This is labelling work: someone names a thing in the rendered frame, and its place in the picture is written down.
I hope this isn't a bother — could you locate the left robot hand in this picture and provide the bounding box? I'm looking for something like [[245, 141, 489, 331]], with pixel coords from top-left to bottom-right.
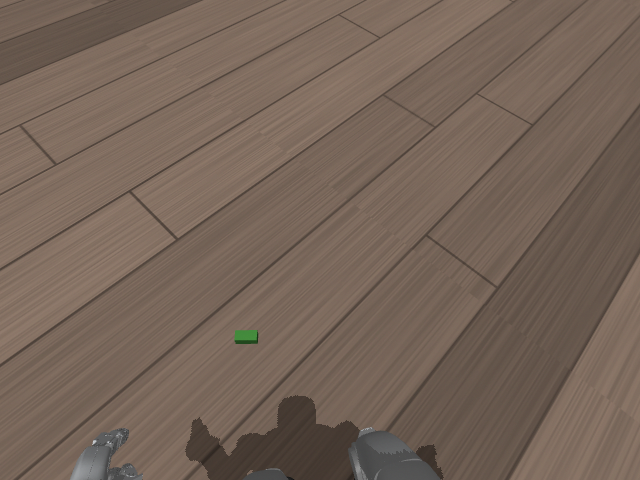
[[70, 428, 143, 480]]

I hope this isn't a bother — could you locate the small box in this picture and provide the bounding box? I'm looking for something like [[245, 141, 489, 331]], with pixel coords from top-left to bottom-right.
[[234, 330, 258, 344]]

